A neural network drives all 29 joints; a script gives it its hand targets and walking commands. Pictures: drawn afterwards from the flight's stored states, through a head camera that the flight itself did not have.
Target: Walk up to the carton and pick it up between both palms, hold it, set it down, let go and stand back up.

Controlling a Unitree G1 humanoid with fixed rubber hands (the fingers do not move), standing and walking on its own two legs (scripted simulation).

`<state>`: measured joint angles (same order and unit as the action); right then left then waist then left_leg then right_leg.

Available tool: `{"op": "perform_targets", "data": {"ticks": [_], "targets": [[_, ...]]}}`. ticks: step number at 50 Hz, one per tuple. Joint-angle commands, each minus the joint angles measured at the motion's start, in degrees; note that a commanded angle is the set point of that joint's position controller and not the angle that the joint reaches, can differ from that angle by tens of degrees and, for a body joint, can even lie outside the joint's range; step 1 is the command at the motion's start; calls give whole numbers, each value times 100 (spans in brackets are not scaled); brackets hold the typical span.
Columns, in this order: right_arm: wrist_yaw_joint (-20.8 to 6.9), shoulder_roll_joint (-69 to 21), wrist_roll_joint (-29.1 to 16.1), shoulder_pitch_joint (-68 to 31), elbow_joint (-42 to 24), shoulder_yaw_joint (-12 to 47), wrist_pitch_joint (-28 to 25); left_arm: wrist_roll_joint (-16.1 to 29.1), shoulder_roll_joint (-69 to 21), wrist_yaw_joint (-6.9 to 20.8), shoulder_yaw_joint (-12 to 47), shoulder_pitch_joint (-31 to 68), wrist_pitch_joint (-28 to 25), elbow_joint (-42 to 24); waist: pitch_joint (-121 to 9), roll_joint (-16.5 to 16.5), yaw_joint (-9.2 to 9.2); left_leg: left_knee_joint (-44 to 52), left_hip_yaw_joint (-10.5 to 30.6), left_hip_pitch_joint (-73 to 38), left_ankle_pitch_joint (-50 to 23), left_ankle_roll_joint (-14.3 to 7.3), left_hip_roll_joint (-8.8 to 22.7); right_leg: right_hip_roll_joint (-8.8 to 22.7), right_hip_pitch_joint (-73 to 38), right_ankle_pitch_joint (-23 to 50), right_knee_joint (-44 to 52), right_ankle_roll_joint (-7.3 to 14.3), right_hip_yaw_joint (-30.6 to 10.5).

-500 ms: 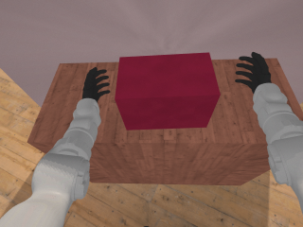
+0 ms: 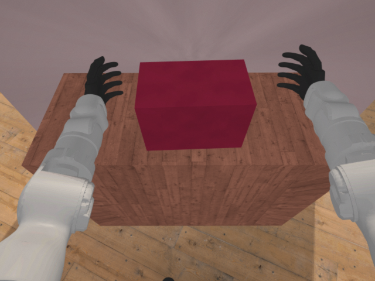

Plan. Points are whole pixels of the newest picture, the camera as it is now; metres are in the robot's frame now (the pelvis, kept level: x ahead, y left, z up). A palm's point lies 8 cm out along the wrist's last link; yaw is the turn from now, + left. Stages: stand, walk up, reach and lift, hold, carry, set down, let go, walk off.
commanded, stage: set down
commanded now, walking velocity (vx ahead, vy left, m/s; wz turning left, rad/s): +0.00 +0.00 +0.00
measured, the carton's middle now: (193, 107) +0.56 +0.01 +0.00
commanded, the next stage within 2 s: none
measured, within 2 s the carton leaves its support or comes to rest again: neither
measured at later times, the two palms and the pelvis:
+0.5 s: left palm (96, 137) +0.41 +0.22 +0.06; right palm (313, 126) +0.43 -0.24 +0.07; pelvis +0.02 +0.01 +0.01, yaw -1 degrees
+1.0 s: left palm (86, 180) +0.33 +0.24 +0.02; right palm (324, 167) +0.35 -0.26 +0.04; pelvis +0.03 -0.01 +0.02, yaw +0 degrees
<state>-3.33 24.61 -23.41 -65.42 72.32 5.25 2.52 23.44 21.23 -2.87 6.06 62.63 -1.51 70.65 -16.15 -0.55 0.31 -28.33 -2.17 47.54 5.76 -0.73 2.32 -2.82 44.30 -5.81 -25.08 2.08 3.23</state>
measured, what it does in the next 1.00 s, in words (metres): stands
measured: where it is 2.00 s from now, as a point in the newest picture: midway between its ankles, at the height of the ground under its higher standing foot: outside the picture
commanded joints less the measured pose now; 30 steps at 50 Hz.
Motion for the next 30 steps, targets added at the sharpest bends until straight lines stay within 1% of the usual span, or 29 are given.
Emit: {"op": "perform_targets", "data": {"ticks": [1,3,4,5,6,7,9,11,13,15,17,18,20,21,22,23,25,27,30], "targets": [[64,1416,193,-3055,-1477,-595,-170,-81,1314,-203,-291,3081,-136,-2129,-4634,-191,-2,44,243,-2688,-618,135,-89,117,-2157,972,6,-316,-252],[70,1423,208,-2906,-1553,-714,-84,-71,1194,-251,-254,2945,-4,-2478,-4817,-342,52,-45,295,-3119,-1020,188,-54,21,-1979,1322,-19,-259,-201],[56,1320,217,-2672,-1336,-702,-28,-99,1006,-226,-218,2695,65,-2312,-4584,-343,100,-86,329,-3179,-1041,203,-32,35,-1900,1291,13,-222,-231],[42,1300,209,-2528,-1210,-721,20,-119,900,-201,-227,2501,117,-2319,-4390,-382,101,-99,367,-3207,-1025,222,-18,21,-1836,1253,30,-186,-244],[22,1186,221,-2280,-993,-724,28,-178,723,-166,-207,2237,134,-2143,-4105,-420,133,-83,409,-3232,-969,253,9,42,-1796,1184,75,-143,-243],[1,1210,245,-2132,-899,-761,13,-229,622,-133,-226,2022,127,-2099,-3913,-454,157,-93,437,-3271,-949,282,9,24,-1743,1136,106,-123,-253],[-46,1158,262,-1633,-633,-746,-115,-359,380,-56,-254,1456,38,-1820,-3502,-475,179,-65,512,-3371,-968,341,45,43,-1779,1086,194,-76,-278],[-87,1062,285,-1059,-398,-744,-408,-513,189,28,-253,866,-199,-1594,-3099,-512,251,-26,571,-3514,-1034,409,71,56,-1804,1068,276,-52,-281],[-97,1229,326,-739,-750,-802,-772,-655,257,35,-384,518,-470,-1963,-3299,-528,209,-20,564,-3926,-1451,485,28,-7,-1823,1326,346,-60,-272],[-80,1431,340,-664,-1354,-966,-1074,-760,384,-41,-584,384,-664,-2659,-3869,-489,124,-63,530,-4421,-2098,555,-21,-121,-1759,1759,372,-88,-241],[-61,1514,395,-636,-1977,-1111,-1222,-823,532,-118,-767,333,-749,-3378,-4300,-407,0,-61,442,-4605,-2536,573,-82,-215,-1753,2042,418,-117,-246],[-64,1517,397,-635,-2298,-1153,-1251,-822,570,-162,-799,299,-765,-3748,-4476,-407,-84,-53,393,-4661,-2664,578,-102,-261,-1745,2140,411,-119,-234],[-96,1397,412,-614,-2526,-1123,-1222,-753,593,-220,-790,215,-758,-4026,-4398,-293,-172,36,323,-4525,-2549,528,-115,-249,-1777,2093,447,-130,-226],[-109,1353,429,-572,-2544,-1089,-1183,-722,593,-232,-769,135,-735,-3993,-4265,-182,-195,82,305,-4385,-2422,473,-107,-222,-1869,2070,460,-144,-240],[-133,1285,419,-586,-2453,-1031,-1136,-681,596,-234,-750,83,-717,-3847,-4042,-110,-237,168,291,-4203,-2121,431,-102,-181,-1904,1900,463,-158,-258],[-157,1266,441,-543,-2370,-1004,-1103,-622,590,-230,-728,-10,-704,-3693,-3812,-29,-231,229,282,-4029,-1824,391,-79,-137,-1998,1750,459,-165,-277],[-192,1226,404,-493,-2262,-885,-1080,-448,610,-190,-639,-151,-730,-3333,-3435,260,-196,328,258,-3731,-1369,296,-69,-59,-2193,1529,467,-220,-313],[-201,1201,317,-248,-2294,-743,-1139,-388,643,-151,-654,-455,-813,-3195,-3366,427,-208,373,245,-3653,-1262,224,-75,8,-2487,1561,448,-275,-404],[-160,952,198,330,-2043,-473,-1267,-403,598,14,-724,-1000,-1007,-2610,-3031,626,-215,423,222,-3357,-1242,134,-91,126,-2910,1681,468,-354,-563]]}}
